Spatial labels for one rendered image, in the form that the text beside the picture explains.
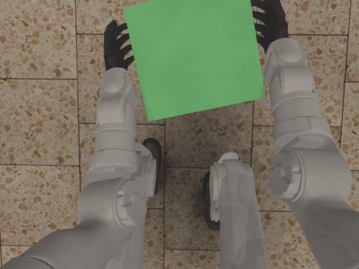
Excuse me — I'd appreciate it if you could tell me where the carton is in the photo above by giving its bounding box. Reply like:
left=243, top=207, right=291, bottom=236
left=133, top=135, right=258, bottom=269
left=123, top=0, right=266, bottom=122

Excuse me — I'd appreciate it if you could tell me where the left robot upper arm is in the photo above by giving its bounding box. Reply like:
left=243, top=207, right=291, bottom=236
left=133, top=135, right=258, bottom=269
left=0, top=177, right=147, bottom=269

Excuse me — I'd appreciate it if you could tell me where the right robot upper arm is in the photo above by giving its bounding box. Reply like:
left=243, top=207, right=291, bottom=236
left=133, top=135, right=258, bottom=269
left=268, top=147, right=359, bottom=269

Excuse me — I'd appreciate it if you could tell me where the right robot hand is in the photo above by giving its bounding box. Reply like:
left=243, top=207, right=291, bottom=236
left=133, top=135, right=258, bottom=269
left=250, top=0, right=289, bottom=54

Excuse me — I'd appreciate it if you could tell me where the robot left forearm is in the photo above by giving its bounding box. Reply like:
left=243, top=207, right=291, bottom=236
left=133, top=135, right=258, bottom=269
left=77, top=67, right=139, bottom=214

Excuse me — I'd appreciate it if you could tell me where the left robot hand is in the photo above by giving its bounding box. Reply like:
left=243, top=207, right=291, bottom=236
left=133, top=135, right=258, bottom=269
left=103, top=20, right=135, bottom=71

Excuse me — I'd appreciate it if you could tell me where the robot right forearm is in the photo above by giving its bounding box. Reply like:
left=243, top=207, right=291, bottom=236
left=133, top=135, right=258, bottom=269
left=264, top=38, right=352, bottom=190

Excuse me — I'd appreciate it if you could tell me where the robot left thigh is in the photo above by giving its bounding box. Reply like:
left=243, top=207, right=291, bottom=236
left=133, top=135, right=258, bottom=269
left=105, top=151, right=157, bottom=269

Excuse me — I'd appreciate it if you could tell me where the left robot foot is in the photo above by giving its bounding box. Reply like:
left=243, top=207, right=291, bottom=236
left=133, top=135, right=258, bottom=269
left=142, top=138, right=162, bottom=194

